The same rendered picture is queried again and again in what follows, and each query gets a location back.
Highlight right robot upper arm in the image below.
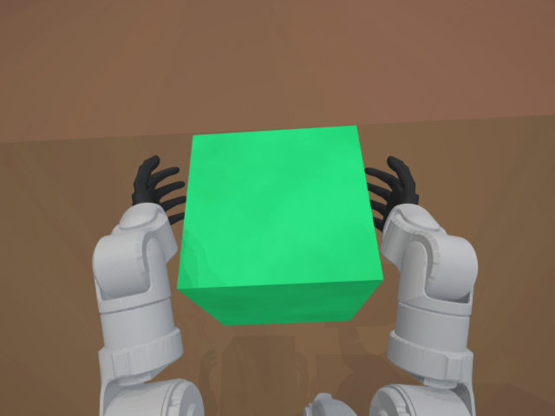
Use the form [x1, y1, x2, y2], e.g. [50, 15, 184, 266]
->
[369, 384, 471, 416]

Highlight carton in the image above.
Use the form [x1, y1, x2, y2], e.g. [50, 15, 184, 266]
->
[177, 126, 383, 326]

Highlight robot right hand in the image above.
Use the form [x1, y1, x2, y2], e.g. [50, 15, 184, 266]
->
[364, 156, 419, 232]

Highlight right robot thigh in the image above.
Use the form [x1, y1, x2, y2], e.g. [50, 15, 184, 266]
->
[304, 399, 357, 416]

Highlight robot left hand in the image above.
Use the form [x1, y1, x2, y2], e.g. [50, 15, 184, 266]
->
[132, 155, 186, 225]

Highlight left robot upper arm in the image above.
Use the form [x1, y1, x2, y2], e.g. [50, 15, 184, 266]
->
[104, 379, 205, 416]

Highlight right robot shin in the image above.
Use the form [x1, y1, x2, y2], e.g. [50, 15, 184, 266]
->
[312, 393, 332, 403]

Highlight robot left forearm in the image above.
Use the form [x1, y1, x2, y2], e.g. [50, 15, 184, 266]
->
[92, 203, 184, 416]

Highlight robot right forearm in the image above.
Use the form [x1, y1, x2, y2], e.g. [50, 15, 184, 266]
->
[380, 204, 478, 416]

